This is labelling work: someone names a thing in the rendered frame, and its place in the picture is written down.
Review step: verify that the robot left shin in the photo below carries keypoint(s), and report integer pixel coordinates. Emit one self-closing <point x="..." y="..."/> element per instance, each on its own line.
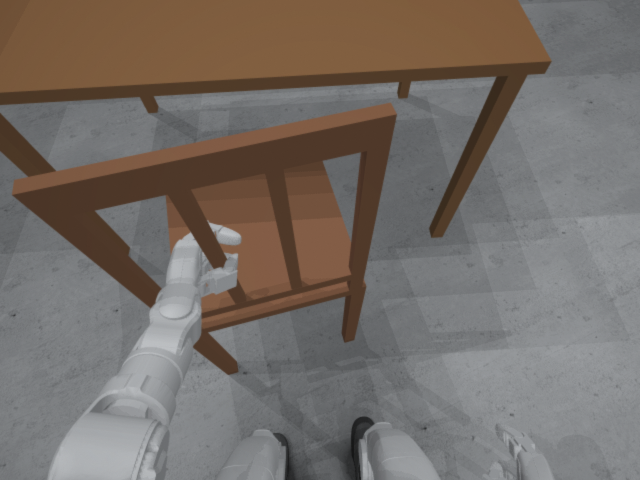
<point x="264" y="433"/>

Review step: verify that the left robot forearm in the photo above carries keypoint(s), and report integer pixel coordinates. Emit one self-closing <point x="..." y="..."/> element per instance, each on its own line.
<point x="152" y="374"/>

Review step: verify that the table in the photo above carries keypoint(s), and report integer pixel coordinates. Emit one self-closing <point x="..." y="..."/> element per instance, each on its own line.
<point x="72" y="50"/>

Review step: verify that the right robot hand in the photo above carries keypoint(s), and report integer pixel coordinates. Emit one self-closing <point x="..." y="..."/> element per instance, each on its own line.
<point x="530" y="464"/>

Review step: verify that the left robot hand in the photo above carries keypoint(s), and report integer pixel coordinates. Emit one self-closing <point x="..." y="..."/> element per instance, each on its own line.
<point x="188" y="262"/>

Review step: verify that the robot shin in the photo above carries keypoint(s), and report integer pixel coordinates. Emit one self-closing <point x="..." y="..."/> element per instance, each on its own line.
<point x="381" y="425"/>
<point x="264" y="433"/>

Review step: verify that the robot right shin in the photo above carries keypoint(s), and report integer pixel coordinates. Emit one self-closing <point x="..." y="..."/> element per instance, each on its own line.
<point x="381" y="425"/>

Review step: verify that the left robot upper arm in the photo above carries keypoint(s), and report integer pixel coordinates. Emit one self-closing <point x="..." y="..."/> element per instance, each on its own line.
<point x="114" y="447"/>

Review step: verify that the chair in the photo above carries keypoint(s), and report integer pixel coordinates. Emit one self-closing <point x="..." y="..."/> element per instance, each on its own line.
<point x="269" y="185"/>

